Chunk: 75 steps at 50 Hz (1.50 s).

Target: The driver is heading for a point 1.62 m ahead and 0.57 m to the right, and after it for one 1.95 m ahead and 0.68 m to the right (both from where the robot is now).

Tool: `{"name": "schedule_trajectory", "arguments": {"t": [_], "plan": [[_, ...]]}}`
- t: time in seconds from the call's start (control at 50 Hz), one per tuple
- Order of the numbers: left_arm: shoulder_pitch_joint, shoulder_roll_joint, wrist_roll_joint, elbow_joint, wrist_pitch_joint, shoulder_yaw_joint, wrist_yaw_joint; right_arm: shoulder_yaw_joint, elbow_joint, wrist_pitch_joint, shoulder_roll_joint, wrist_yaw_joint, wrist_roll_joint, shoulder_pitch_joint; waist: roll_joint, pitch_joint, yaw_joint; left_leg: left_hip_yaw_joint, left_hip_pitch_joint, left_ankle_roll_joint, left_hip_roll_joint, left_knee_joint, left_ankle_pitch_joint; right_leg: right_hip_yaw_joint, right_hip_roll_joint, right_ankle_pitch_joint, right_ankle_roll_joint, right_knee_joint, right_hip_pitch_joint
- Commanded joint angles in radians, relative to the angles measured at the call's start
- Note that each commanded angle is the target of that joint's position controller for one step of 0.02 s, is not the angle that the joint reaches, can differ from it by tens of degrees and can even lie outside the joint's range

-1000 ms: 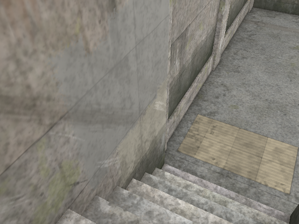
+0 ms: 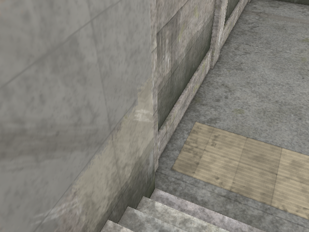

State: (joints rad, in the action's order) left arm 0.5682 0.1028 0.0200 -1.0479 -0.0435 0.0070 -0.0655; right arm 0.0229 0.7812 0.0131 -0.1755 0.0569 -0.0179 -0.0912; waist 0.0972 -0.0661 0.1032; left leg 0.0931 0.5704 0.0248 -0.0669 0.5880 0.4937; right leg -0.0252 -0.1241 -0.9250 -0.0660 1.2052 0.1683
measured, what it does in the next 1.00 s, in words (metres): goes down, turning right: left foot 0.21 m lower, then right foot 0.21 m lower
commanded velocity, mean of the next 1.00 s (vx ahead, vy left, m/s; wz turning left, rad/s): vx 0.50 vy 0.00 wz -0.47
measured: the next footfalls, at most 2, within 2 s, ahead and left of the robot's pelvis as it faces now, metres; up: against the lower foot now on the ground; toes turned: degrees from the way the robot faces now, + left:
left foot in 0.06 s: +0.16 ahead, +0.13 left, -0.21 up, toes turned -1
right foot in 0.50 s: +0.28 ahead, -0.17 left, -0.42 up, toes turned -13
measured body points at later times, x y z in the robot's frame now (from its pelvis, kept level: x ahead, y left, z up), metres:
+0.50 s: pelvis +0.24 -0.05 -0.24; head +0.23 -0.06 +0.21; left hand +0.42 +0.17 -0.36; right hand +0.14 -0.26 -0.40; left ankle +0.13 +0.13 -0.80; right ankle +0.30 -0.17 -0.96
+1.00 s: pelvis +0.48 -0.14 -0.48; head +0.45 -0.13 -0.03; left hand +0.60 +0.07 -0.63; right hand +0.43 -0.40 -0.60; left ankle +0.55 -0.04 -1.22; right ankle +0.28 -0.19 -0.94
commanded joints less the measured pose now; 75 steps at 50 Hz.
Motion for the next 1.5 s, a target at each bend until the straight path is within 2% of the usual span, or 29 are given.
{"name": "schedule_trajectory", "arguments": {"t": [0.02,0.04,0.06,0.08,0.14,0.16,0.22,0.32,0.44,0.48,0.52,0.54,0.6,0.64,0.7,0.78,0.92,0.96,0.98,1.0,1.06,1.08,1.1,1.18,1.28,1.4,1.44,1.48,1.5], "plan": [[-0.066,0.136,0.006,0.018,-0.006,0.05,0.015,0.075,0.087,0.01,-0.164,-0.008,-0.019,-0.322,-0.169,0.096,-0.182,-0.03,-0.34,0.014,-0.05,-0.172,-0.102,0.326,0.181,0.948,-0.101,0.161,0.171],[-0.136,0.126,0.018,0.02,-0.026,0.057,0.025,0.093,0.175,0.013,-0.177,-0.012,0.013,-0.596,-0.098,0.057,-0.329,-0.07,-0.645,0.054,-0.051,-0.217,-0.052,0.262,0.096,0.999,-0.038,0.481,0.366],[-0.17,0.085,0.021,0.018,-0.038,0.065,0.025,0.079,0.265,0.02,-0.139,-0.017,0.028,-0.805,0.131,0.077,-0.428,-0.038,-0.838,0.123,-0.123,-0.185,0.183,0.211,-0.145,0.196,0.017,0.995,0.633],[0.043,0.071,0.033,0.059,-0.031,0.064,0.033,0.017,0.215,0.033,-0.07,-0.018,0.04,-0.625,0.268,0.06,-0.193,0.058,-0.904,0.161,-0.207,0.134,0.548,0.276,-0.057,0.07,0.008,0.902,0.87],[-0.036,0.144,0.046,0.126,0.023,0.085,0.018,-0.008,0.18,0.053,0.003,0.022,0.038,-0.406,-0.167,0.033,-0.084,0.15,-0.469,0.188,-0.215,0.003,-0.185,0.206,0.097,0.438,-0.007,0.576,0.79],[-0.069,0.052,0.038,0.181,0.038,0.055,0.006,0.047,0.211,0.063,-0.187,-0.004,0.046,-0.385,0.173,0.017,-0.054,0.425,-0.375,0.296,-0.405,-0.053,-0.383,0.25,0.171,0.505,0.012,0.528,0.847],[-0.097,0.072,0.019,0.195,0.088,0.059,0.012,0.003,0.199,0.064,-0.132,-0.068,0.09,-0.297,-0.071,0.093,0.004,0.203,-0.001,0.235,-0.25,0.018,-0.377,0.196,0.172,0.805,0.115,0.181,0.607],[-0.338,0.122,-0.004,0.323,0.087,0.06,0.071,-0.003,0.209,0.082,-0.082,-0.136,0.002,-0.361,-0.026,0.113,-0.086,0.03,-0.071,0.109,-0.17,0.192,-0.888,0.254,0.163,1.452,0.061,-0.326,0.594],[-0.354,0.172,-0.005,0.285,0.11,0.072,0.095,0.034,0.184,0.052,-0.128,-0.102,-0.006,-0.39,-0.003,0.188,-0.157,-0.015,-0.118,0.062,-0.254,0.441,-0.9,0.1,0.158,1.346,0.022,-0.329,0.454],[-0.106,0.248,0.0,0.186,0.114,0.115,0.098,0.058,0.174,0.043,-0.168,-0.088,0.002,-0.242,0.032,0.083,-0.026,-0.091,-0.065,0.003,-0.239,0.705,-0.663,0.058,0.196,1.282,-0.033,-0.462,0.114],[0.206,0.258,-0.005,0.088,0.078,0.126,0.092,0.075,0.19,0.048,-0.155,-0.116,-0.006,-0.18,-0.281,0.109,0.181,-0.229,0.099,-0.068,-0.018,1.602,-0.917,0.083,0.22,1.421,-0.16,-0.973,-0.256],[0.128,0.301,-0.005,0.069,0.044,0.097,0.112,0.05,0.118,0.074,-0.027,-0.105,0.028,-0.335,-0.668,0.119,-0.024,-0.137,0.572,-0.062,0.069,1.698,-1.315,0.228,0.235,1.928,-0.173,-0.535,-0.426],[0.009,0.209,-0.026,0.117,0.051,0.07,0.118,0.056,0.004,0.065,-0.076,-0.124,-0.01,-0.161,-0.101,0.021,-0.063,-0.101,0.634,0.007,-0.013,1.49,-1.076,0.389,0.275,1.522,-0.177,-0.534,-0.193],[-0.018,0.223,-0.044,0.113,0.024,0.065,0.109,0.027,-0.062,0.052,-0.017,-0.106,-0.036,-0.111,-0.126,-0.044,-0.107,0.091,0.742,0.002,-0.069,1.145,-0.842,0.728,0.455,1.189,-0.283,-0.578,-0.121],[-0.221,0.187,-0.035,0.178,0.024,0.034,0.028,0.046,-0.05,0.003,-0.058,-0.115,0.041,-0.164,-0.098,0.022,-0.22,0.014,0.223,-0.085,-0.004,0.761,-0.396,0.563,0.254,1.224,-0.195,-0.541,0.378],[-0.094,0.136,0.038,0.14,-0.003,0.022,-0.031,0.049,-0.12,0.041,-0.075,-0.063,0.05,0.023,-0.037,0.073,-0.126,0.019,-0.037,-0.074,0.081,0.163,0.167,0.409,0.066,0.661,-0.129,-0.395,0.448],[-0.095,0.113,0.017,0.125,0.018,0.043,-0.017,0.08,-0.078,0.05,-0.155,-0.025,0.012,-0.247,-0.252,0.102,-0.165,0.116,-0.037,-0.034,0.013,0.08,-0.158,0.619,0.087,0.824,-0.187,0.074,0.161],[-0.22,0.091,0.026,0.124,0.016,0.036,0.011,0.102,0.086,0.057,-0.158,-0.031,0.009,-0.728,-0.136,0.069,-0.377,0.018,-0.712,0.027,-0.047,-0.313,0.054,0.407,-0.087,1.115,-0.077,0.605,0.49],[-0.145,-0.004,0.006,0.129,0.0,0.03,0.031,0.065,0.167,0.057,-0.098,-0.01,0.029,-0.869,0.195,0.042,-0.32,0.17,-1.035,0.193,-0.203,0.061,0.546,0.318,-0.276,0.023,-0.003,1.164,0.974],[-0.003,0.038,0.022,0.177,-0.018,0.029,0.04,0.044,0.153,0.047,-0.085,0.002,0.009,-0.731,0.357,0.03,-0.18,0.284,-1.06,0.248,-0.236,0.153,0.657,0.341,-0.183,0.002,0.005,1.156,1.139],[-0.171,0.088,0.037,0.228,0.021,0.034,0.027,0.0,0.18,0.043,-0.04,0.026,0.035,-0.592,-0.164,0.094,-0.104,0.29,-0.576,0.276,-0.25,0.001,0.074,0.221,-0.002,0.304,-0.013,0.934,1.077],[-0.258,0.028,0.055,0.281,0.044,0.009,0.021,0.018,0.189,0.046,-0.146,-0.011,0.074,-0.519,-0.012,0.146,-0.071,0.514,-0.389,0.302,-0.329,-0.086,-0.411,0.324,0.063,0.455,0.0,0.735,1.125],[-0.327,0.078,0.047,0.297,0.059,0.013,0.011,-0.009,0.166,0.053,-0.08,-0.029,0.085,-0.442,-0.123,0.202,-0.061,0.514,-0.221,0.271,-0.29,-0.125,-0.534,0.339,0.086,0.568,0.005,0.655,1.079],[-0.235,0.07,-0.021,0.285,0.068,0.02,0.047,-0.011,0.164,0.051,-0.162,-0.089,0.036,-0.358,-0.052,0.117,0.02,0.263,0.091,0.187,-0.113,-0.099,-0.451,0.133,0.154,1.197,0.092,0.166,0.472],[-0.577,0.114,-0.026,0.399,0.024,0.031,0.117,-0.03,0.198,0.035,-0.036,-0.156,-0.01,-0.592,-0.03,0.195,-0.19,0.197,-0.278,0.147,-0.035,0.149,-0.904,0.186,0.189,1.579,0.073,-0.547,0.667],[-0.53,0.147,0.008,0.4,0.021,0.054,0.141,0.007,0.18,0.001,-0.085,-0.136,-0.015,-0.515,0.011,0.21,-0.248,0.198,-0.25,0.148,-0.021,0.37,-0.799,0.157,0.196,1.404,0.073,-0.821,0.33],[-0.127,0.24,0.013,0.266,0.004,0.105,0.122,0.034,0.203,0.021,-0.108,-0.113,-0.007,-0.416,0.021,0.06,-0.046,0.211,-0.18,0.118,0.008,0.781,-0.631,0.137,0.257,1.44,0.012,-0.854,-0.05],[0.231,0.204,-0.033,0.125,0.01,0.088,0.09,0.046,0.255,0.033,-0.04,-0.086,-0.007,-0.497,-0.357,0.039,0.091,0.098,0.292,0.015,0.279,1.549,-1.423,0.09,0.338,1.76,-0.046,-0.759,-0.536],[0.137,0.238,-0.037,0.134,0.006,0.069,0.112,0.032,0.207,0.043,0.002,-0.067,-0.018,-0.634,-0.485,-0.042,-0.067,0.148,0.513,0.012,0.198,1.616,-1.444,0.16,0.462,1.994,-0.092,-0.405,-0.621]]}}
Keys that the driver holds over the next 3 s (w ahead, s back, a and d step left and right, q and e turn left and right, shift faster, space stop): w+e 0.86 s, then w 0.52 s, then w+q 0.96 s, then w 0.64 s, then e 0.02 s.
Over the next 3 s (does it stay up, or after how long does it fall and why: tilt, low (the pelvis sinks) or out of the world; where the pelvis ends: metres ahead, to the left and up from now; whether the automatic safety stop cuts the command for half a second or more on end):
stays up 1.40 -0.51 -1.32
